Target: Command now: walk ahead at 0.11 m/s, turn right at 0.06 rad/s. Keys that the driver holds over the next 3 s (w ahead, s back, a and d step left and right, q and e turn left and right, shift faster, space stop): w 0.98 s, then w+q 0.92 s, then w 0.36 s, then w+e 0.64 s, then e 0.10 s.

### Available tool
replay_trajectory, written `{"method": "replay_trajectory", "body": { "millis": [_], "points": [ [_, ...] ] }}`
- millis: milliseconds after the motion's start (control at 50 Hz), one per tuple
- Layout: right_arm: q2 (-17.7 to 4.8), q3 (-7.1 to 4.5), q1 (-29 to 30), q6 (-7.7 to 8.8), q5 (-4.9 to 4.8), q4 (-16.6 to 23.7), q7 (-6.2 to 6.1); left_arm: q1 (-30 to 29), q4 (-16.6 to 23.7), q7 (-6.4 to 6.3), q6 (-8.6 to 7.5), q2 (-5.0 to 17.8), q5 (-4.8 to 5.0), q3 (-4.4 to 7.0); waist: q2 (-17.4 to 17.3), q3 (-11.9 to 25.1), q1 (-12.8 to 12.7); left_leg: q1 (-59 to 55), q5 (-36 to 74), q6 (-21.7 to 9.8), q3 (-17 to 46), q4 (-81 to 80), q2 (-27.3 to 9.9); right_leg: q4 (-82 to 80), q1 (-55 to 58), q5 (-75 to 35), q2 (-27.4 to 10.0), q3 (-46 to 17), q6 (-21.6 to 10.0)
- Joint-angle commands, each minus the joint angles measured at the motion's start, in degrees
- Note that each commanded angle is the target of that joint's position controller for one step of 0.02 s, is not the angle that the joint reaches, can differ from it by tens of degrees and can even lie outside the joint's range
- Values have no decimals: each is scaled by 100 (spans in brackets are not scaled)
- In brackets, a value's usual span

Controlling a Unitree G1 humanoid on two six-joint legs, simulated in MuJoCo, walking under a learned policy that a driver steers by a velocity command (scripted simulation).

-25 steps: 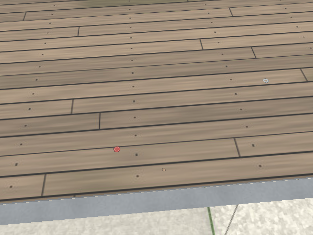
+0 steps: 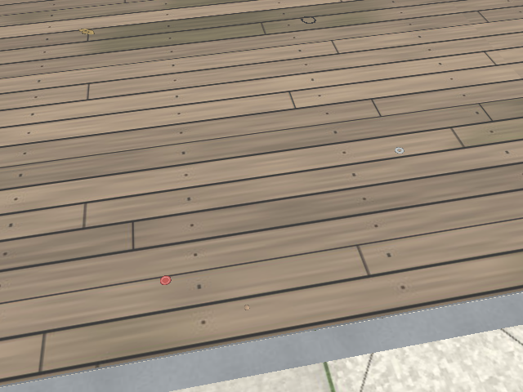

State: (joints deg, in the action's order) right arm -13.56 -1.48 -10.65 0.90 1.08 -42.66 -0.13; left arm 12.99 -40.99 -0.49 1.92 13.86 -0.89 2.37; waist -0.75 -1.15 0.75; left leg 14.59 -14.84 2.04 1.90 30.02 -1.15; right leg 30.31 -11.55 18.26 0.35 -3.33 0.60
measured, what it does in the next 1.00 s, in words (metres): walks ahead: right foot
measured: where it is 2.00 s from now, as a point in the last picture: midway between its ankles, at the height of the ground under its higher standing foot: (228, 237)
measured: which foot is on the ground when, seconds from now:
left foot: down 0.00-0.70, up 0.72-1.00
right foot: down 0.00-0.22, up 0.24-0.66, down 0.68-1.00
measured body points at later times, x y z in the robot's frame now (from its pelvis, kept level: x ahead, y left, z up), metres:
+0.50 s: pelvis +0.13 +0.03 +0.01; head +0.16 +0.05 +0.46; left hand +0.33 +0.27 -0.09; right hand +0.11 -0.24 -0.11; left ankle +0.03 +0.12 -0.73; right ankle +0.27 -0.14 -0.68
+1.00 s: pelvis +0.41 -0.03 +0.01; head +0.43 -0.03 +0.46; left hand +0.44 +0.24 -0.11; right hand +0.58 -0.30 -0.08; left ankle +0.56 +0.15 -0.67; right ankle +0.39 -0.11 -0.73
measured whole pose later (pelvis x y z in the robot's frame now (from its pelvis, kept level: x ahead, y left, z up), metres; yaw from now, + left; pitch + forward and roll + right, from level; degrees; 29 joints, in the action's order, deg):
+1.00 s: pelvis +0.41 -0.03 +0.01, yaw +0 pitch +0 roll -2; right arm -17.5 -2.7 -8.9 3.9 -0.1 -41.9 -0.3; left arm 20.4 -47.4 1.4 -5.4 15.2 0.1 3.1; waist -2.8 -1.6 -3.3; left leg 38.8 -1.9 0.6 3.6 48.3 -8.2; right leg 13.9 -5.2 9.3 5.4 2.7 -4.4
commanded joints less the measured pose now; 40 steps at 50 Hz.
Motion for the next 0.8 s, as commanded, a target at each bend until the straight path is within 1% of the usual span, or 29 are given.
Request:
{"method": "replay_trajectory", "body": {
  "millis": [20, 60, 80, 120, 140, 160, 180, 200, 220, 240, 260, 280, 300, 320, 340, 380, 420, 480, 540, 600, 640, 660, 680, 700, 720, 740, 760, 780, 800],
  "points": [
    [-601, -191, 180, 41, -77, 353, -71, 106, 302, -45, -148, 965, 38, 238, 920, -36, -125, 234, -805, -94, -439, 424, 304, -1165, -396, 1669, -604, -915, -564],
    [-609, -219, 374, 143, -212, 459, -61, 452, 254, -69, -175, 1157, 77, 276, 1282, -568, -326, 1052, -1125, -220, -509, 1136, 319, -1792, -459, 2892, -1261, -1984, -1051],
    [-609, -233, 443, 222, -257, 510, -36, 506, 227, -90, -215, 1171, 108, 275, 1346, -758, -337, 1288, -1174, -340, -338, 1400, 171, -1938, -501, 2883, -1511, -2362, -1230],
    [-603, -252, 382, 358, -303, 521, 57, 472, 206, -105, -297, 1091, 153, 256, 1359, -769, -269, 1575, -1507, -583, -155, 1444, -57, -1906, -192, 2355, -1681, -2435, -1318],
    [-575, -246, 268, 414, -311, 473, 112, 338, 235, -92, -308, 1061, 201, 246, 1219, -703, -170, 1289, -1449, -687, -204, 997, -72, -1825, -198, 2050, -1585, -2183, -1235],
    [-540, -251, -36, 457, -293, 323, 157, 62, 298, -68, -301, 1038, 253, 237, 1056, -559, 40, 479, -882, -746, -367, 341, 35, -1690, -509, 1655, -1340, -1754, -1088],
    [-565, -294, -496, 477, -253, 77, 183, -100, 335, -51, -290, 980, 262, 222, 905, -317, 259, -507, 9, -698, -531, -116, 227, -1411, -870, 1282, -1073, -1362, -938],
    [-671, -352, -979, 469, -201, -131, 188, -177, 372, -45, -308, 798, 208, 174, 683, -86, 426, -1258, 222, -634, -362, -139, 201, -839, -1206, 847, -797, -976, -760],
    [-1057, -445, -1596, 486, -177, -216, 157, -341, 526, -33, -355, 399, 141, 57, -344, 99, 605, -1893, -561, -932, 1123, -893, -746, 801, -1879, 535, -186, -219, -356],
    [-1673, -574, -1956, 515, -138, -204, 220, -380, 829, -78, -461, 493, 233, 92, -1753, 161, 631, -2260, -1451, -1791, 3625, -1845, -1930, 2467, -2994, 1330, 327, 88, -105],
    [-1308, -449, -1664, 551, -111, -123, 212, -260, 765, -79, -549, 816, 331, 195, -1192, -131, 450, -2097, -1893, -2023, 3996, -1996, -2173, 3383, -3549, 1509, 43, -338, -168],
    [-1048, -367, -1411, 561, -131, -53, 167, -192, 668, -26, -610, 843, 362, 210, -799, -414, 317, -2003, -1906, -1864, 3404, -1929, -1975, 3666, -3821, 936, -210, -394, -280],
    [-999, -345, -1260, 554, -112, 3, 143, -172, 574, 7, -649, 767, 316, 201, -526, -394, 255, -1966, -1620, -1670, 2838, -1947, -1713, 3641, -3858, 406, -374, -259, -356],
    [-973, -316, -1146, 532, -106, 9, 134, -260, 559, 34, -674, 733, 249, 215, -394, -443, 208, -1901, -1011, -1540, 2420, -1991, -1561, 3453, -3870, -7, -514, -207, -368],
    [-885, -272, -1122, 506, -90, 21, 119, -291, 534, 78, -676, 707, 203, 227, -407, -379, 184, -1759, -438, -1405, 1958, -2055, -1336, 3260, -3623, -316, -611, -140, -347],
    [-826, -239, -1248, 474, -118, -17, 95, -339, 527, 157, -655, 578, 177, 200, -461, -265, 199, -1691, 661, -1369, 1338, -2133, -1123, 2903, -3420, -733, -590, 103, -210],
    [-874, -233, -1362, 426, -140, -84, 53, -656, 628, 184, -638, 446, 162, 148, -361, -290, 267, -1640, 1405, -1367, 912, -2168, -1025, 2250, -3363, -1068, -549, 254, -61],
    [-1025, -244, -1480, 352, -138, -171, -18, -1249, 799, 258, -685, 264, 186, 44, -400, -411, 430, -1326, 1620, -1292, 466, -2233, -907, 1057, -2895, -1821, -416, 422, 41],
    [-1132, -262, -1668, 329, -184, -287, -32, -1670, 915, 351, -722, 336, 239, 36, -417, -595, 514, -1215, 1479, -1319, 408, -2301, -1074, 441, -2516, -2148, -287, 489, -1],
    [-1187, -302, -1666, 283, -245, -386, -35, -1801, 1001, 420, -760, 504, 250, 80, -445, -644, 359, -1675, 2000, -1210, 397, -2062, -1325, 61, -2434, -1914, -244, 397, -251],
    [-1331, -360, -1580, 242, -234, -395, -54, -1432, 925, 405, -764, 714, 222, 175, -565, -271, 66, -1963, 3634, -1083, 292, -1455, -1344, -9, -1775, -1562, -24, 538, -460],
    [-1380, -377, -1503, 201, -224, -392, -63, -816, 771, 357, -746, 880, 211, 274, -609, 169, -307, -1949, 4674, -995, 134, -676, -1223, -68, -942, -1507, 158, 691, -622],
    [-1306, -342, -1473, 168, -191, -355, -85, 137, 503, 280, -711, 1102, 214, 392, -558, 796, -766, -1416, 4842, -821, -55, 493, -968, -28, 468, -1589, 137, 675, -798],
    [-977, -217, -1568, 183, -32, -190, -107, 1188, 312, 184, -658, 1534, 148, 484, 287, 1726, -1038, -20, 2682, -640, -211, 2456, -590, 193, 2352, -1383, -1129, -803, -1172],
    [-215, -16, -2401, 301, -149, -152, -46, 1233, 222, 267, -693, 1734, 93, 472, 1835, 2572, -443, 1854, -1731, -372, 337, 4214, 513, -802, 3715, 463, -2283, -3826, -2026],
    [-913, -164, -1766, 411, -309, -154, 1, 1035, 239, 255, -696, 1136, 152, 340, 1239, 1947, -695, 2508, -1680, -440, 777, 4710, 218, -1424, 3222, 1210, -2098, -4004, -1743],
    [-1141, -243, -1115, 466, -413, 52, 29, 635, 230, 230, -688, 954, 167, 273, 888, 1012, -620, 2785, -1149, -491, 530, 4677, -55, -1503, 2377, 844, -1943, -3055, -1525],
    [-1067, -218, -836, 503, -345, 110, 1, 282, 248, 234, -689, 913, 136, 247, 284, 580, -418, 2557, -615, -484, 385, 4401, -333, -1608, 1515, 9, -1736, -2405, -1432],
    [-1019, -244, -773, 495, -241, 102, -11, 37, 257, 255, -710, 811, 73, 227, 222, 326, -220, 2327, -283, -444, 357, 4092, -510, -1726, 888, -690, -1491, -1888, -1408]
  ]
}}
Next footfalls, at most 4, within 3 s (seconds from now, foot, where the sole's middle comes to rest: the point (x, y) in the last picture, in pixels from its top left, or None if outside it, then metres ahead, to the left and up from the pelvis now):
0.68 right None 0.43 -0.12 -0.77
1.24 left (223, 318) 0.74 0.14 -0.80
1.70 right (267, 224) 1.09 0.01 -0.82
2.16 left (165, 220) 1.12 0.36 -0.82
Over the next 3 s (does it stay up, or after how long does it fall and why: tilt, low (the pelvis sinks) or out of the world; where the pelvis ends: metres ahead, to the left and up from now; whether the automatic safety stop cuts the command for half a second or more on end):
stays up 1.46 0.38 -0.04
